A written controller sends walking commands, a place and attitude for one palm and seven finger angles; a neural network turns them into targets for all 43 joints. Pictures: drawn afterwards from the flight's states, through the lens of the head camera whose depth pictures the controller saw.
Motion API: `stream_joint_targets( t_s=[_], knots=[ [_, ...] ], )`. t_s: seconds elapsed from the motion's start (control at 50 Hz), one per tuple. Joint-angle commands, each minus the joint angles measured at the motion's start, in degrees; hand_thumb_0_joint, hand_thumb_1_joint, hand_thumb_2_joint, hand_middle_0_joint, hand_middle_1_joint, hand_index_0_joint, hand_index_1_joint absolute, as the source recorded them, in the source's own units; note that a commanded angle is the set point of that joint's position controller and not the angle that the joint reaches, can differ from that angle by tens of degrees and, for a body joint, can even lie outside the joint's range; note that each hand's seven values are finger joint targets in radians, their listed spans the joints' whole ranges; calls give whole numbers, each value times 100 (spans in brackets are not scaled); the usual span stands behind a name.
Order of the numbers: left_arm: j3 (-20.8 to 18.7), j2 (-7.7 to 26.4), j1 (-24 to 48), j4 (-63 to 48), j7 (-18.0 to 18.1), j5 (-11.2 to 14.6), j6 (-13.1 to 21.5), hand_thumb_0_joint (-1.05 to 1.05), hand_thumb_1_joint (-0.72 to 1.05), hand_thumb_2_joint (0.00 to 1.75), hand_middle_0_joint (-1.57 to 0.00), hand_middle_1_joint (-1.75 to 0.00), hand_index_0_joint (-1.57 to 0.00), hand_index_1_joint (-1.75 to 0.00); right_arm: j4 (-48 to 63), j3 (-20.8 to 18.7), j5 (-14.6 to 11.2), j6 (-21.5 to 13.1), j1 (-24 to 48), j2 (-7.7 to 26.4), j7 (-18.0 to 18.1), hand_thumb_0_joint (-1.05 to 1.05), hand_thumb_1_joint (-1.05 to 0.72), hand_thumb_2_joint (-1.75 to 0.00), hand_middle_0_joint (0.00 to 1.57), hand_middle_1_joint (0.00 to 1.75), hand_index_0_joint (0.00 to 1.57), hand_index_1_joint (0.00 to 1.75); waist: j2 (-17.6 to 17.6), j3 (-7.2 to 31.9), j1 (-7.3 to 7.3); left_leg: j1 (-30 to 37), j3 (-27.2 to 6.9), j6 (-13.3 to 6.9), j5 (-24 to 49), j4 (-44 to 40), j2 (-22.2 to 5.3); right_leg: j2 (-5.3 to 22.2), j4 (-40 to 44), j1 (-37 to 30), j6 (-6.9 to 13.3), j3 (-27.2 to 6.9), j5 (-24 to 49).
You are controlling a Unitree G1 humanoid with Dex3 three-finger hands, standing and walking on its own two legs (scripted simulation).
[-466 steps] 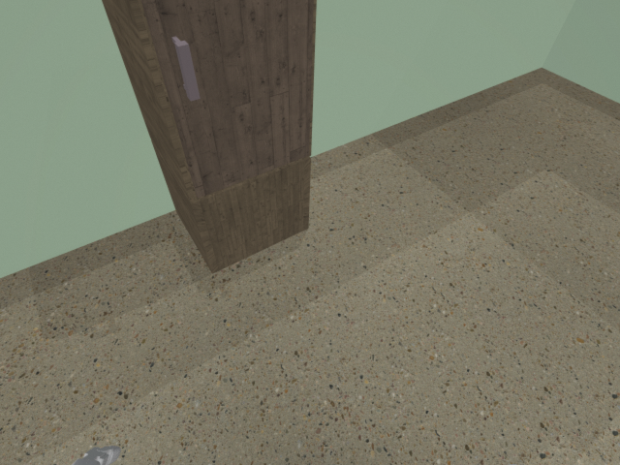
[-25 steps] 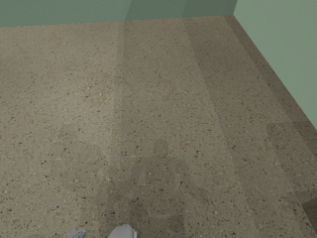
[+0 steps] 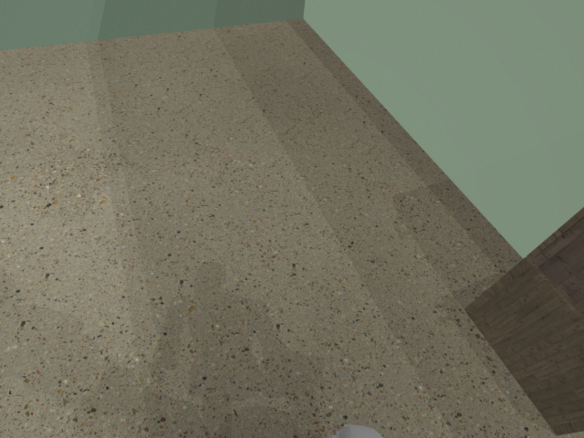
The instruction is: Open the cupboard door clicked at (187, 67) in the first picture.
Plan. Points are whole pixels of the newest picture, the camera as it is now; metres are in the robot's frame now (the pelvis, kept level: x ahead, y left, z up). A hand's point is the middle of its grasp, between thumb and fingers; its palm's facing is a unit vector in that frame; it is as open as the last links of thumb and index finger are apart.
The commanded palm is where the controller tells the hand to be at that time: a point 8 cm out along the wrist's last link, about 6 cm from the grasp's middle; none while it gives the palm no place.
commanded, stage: turn to face it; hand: left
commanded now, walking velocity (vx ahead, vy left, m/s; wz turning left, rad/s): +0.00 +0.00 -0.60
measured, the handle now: out of the picture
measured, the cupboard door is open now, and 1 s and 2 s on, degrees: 0 0 0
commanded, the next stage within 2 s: take the last steps up to it in 1.76 s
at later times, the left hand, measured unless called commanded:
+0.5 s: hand out of the picture +0.14 +0.11 -0.16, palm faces -0.27 -0.93 -0.24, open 7.4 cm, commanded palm none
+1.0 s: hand (222, 416) +0.17 +0.11 -0.17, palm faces -0.55 -0.81 -0.21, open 7.4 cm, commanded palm none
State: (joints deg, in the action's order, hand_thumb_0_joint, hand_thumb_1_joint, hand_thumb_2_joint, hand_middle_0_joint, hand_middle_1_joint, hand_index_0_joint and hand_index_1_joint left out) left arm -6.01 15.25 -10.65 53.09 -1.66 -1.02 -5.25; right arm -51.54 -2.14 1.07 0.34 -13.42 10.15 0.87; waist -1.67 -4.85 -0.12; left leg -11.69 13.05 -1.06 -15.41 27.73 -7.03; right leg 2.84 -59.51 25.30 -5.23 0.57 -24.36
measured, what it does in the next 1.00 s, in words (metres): steps on the spot, turning right: right foot, then left foot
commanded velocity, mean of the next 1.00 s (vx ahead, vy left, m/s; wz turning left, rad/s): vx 0.00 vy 0.00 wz -0.60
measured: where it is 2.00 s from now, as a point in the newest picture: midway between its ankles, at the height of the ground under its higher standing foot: outside the picture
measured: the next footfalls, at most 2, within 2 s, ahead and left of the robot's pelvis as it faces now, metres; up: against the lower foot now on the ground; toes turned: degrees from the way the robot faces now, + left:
right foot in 0.16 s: +0.02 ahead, -0.16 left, +0.00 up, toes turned -12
left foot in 0.64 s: +0.08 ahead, +0.06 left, +0.00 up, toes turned -20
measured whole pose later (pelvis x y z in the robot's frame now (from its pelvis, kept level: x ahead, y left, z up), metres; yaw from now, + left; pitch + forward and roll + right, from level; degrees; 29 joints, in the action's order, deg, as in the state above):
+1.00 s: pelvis -0.02 -0.02 +0.00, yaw -37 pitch -1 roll -2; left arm -5.7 14.9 -10.4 53.5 -1.7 -1.0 -5.3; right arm -52.5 -2.6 1.2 0.6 -14.1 10.5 0.6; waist -1.0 -5.0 0.4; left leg -11.5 14.6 -0.4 -15.7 28.7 -8.2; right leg 3.3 -54.5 23.7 -4.8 1.8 -24.9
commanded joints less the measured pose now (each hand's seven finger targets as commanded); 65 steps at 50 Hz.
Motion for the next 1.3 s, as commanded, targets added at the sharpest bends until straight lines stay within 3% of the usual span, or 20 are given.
stream_joint_targets(
  t_s=[0.0,0.1,0.12,0.14,0.18,0.26,0.46,0.58,0.62,0.64,0.7,0.76,1.0,1.06,1.08,1.1,1.12,1.14,1.2,1.28],
  knots=[
    [72,86,514,-634,-27,-2,210,0,90,90,-20,-30,-20,-30,147,-409,38,-51,-335,1307,40,0,-90,-90,20,30,20,30,1347,614,304,845,-698,-642,2298,-697,-1497,10,983,101,96,372,-213],
    [66,246,26,-510,38,-1,392,0,90,90,-20,-30,-20,-30,69,-471,12,-21,-353,1367,-27,0,-90,-90,20,30,20,30,1172,949,23,460,-79,-50,2541,575,-1378,-202,3369,-1434,395,636,1142],
    [0,737,-427,-382,99,-37,482,0,90,90,-20,-30,-20,-30,143,-420,-43,-4,-446,1152,-63,0,-90,-90,20,30,20,30,106,1192,-201,-586,86,322,1451,1592,-1107,529,3920,-2710,661,-258,2316],
    [-136,1413,-740,-274,198,-46,528,0,90,90,-20,-30,-20,-30,473,-243,-32,23,-193,653,-87,0,-90,-90,20,30,20,30,-1687,1162,-360,-2349,69,636,-1975,2952,-225,2035,3961,-3314,1315,-2215,4576],
    [-173,1293,-654,-241,305,43,442,0,90,90,-20,-30,-20,-30,562,-242,-49,165,386,782,56,0,-90,-90,20,30,20,30,-1293,895,-417,-2449,-1070,579,-1938,3853,-202,1859,3810,-2447,1739,-2030,4646],
    [4,788,251,-510,277,29,457,0,90,90,-20,-30,-20,-30,218,-281,17,208,11,844,-6,0,-90,-90,20,30,20,30,-637,643,51,-1994,-1082,689,-683,3595,-126,1001,3924,-1826,1399,-1166,3461],
    [-38,941,-101,-437,251,-16,439,0,90,90,-20,-30,-20,-30,482,-248,-38,146,577,851,21,0,-90,-90,20,30,20,30,-594,657,-139,-1550,-1166,647,-873,2167,306,890,3947,-1731,1654,-2232,2991],
    [-45,894,320,-584,248,39,348,0,90,90,-20,-30,-20,-30,345,-236,-100,29,-194,874,113,0,-90,-90,20,30,20,30,-553,903,261,243,-1128,439,97,-254,478,416,3276,-919,1150,-2415,2798],
    [50,331,22,-743,154,95,310,0,90,90,-20,-30,-20,-30,463,-350,-4,-21,-206,1682,113,0,-90,-90,20,30,20,30,1989,867,187,1205,-3222,-311,416,-1390,-1668,-879,1327,846,483,-995,-467],
    [-1,553,55,-681,151,-8,273,0,90,90,-20,-30,-20,-30,509,-347,8,-6,-62,1682,124,0,-90,-90,20,30,20,30,1914,724,242,598,-3386,-621,418,-1445,-2155,-599,98,795,309,-668,-891],
    [-92,539,-79,-471,26,-54,251,0,90,90,-20,-30,-20,-30,660,-218,33,-70,504,1198,117,0,-90,-90,20,30,20,30,918,388,-83,46,-1986,-467,871,-1254,-1250,-346,-1094,670,187,-477,-12],
    [-55,380,-139,-420,-13,-25,221,0,90,90,-20,-30,-20,-30,553,-220,-6,-100,239,1087,117,0,-90,-90,20,30,20,30,1058,508,-4,514,-1294,-412,1584,-1080,-1037,-211,-1077,795,59,-248,297],
    [101,69,542,-606,-10,1,270,0,90,90,-20,-30,-20,-30,69,-447,51,-36,-409,1365,9,0,-90,-90,20,30,20,30,1492,627,340,799,-580,-569,2568,-484,-1545,-100,1433,-139,199,503,-236],
    [78,215,53,-482,42,2,373,0,90,90,-20,-30,-20,-30,67,-479,15,-17,-332,1372,-31,0,-90,-90,20,30,20,30,1267,889,58,436,-162,-119,2447,373,-1433,-198,3107,-1295,399,615,967],
    [19,594,-360,-373,88,-21,459,0,90,90,-20,-30,-20,-30,120,-430,-25,-4,-399,1191,-58,0,-90,-90,20,30,20,30,439,1080,-168,-328,55,250,1700,1291,-1204,259,3843,-2386,584,32,1856],
    [-114,1323,-725,-264,184,-60,534,0,90,90,-20,-30,-20,-30,431,-266,-33,25,-210,686,-90,0,-90,-90,20,30,20,30,-1670,1049,-384,-2175,172,596,-1767,2578,-326,1826,4103,-3255,1209,-2088,3982],
    [-134,1493,-947,-217,245,54,476,0,90,90,-20,-30,-20,-30,600,-244,-25,119,168,797,-12,0,-90,-90,20,30,20,30,-1301,1066,-501,-2411,-757,613,-2304,3431,-157,2223,3833,-2832,1668,-2201,5195],
    [-172,1396,-740,-217,290,52,467,0,90,90,-20,-30,-20,-30,554,-240,-42,154,289,789,44,0,-90,-90,20,30,20,30,-1548,1046,-397,-2512,-1079,587,-2054,3772,-144,1853,3827,-2669,1682,-2129,4957],
    [17,839,114,-451,276,60,465,0,90,90,-20,-30,-20,-30,243,-279,15,200,95,908,0,0,-90,-90,20,30,20,30,-524,698,5,-2234,-1140,697,-793,3803,-202,1119,3862,-2110,1427,-1259,3786],
    [43,816,167,-466,245,45,499,0,90,90,-20,-30,-20,-30,117,-292,33,255,-83,892,-11,0,-90,-90,20,30,20,30,-542,598,81,-1974,-1146,753,-390,3545,-52,880,4160,-1713,1372,-1304,2841]
  ],
)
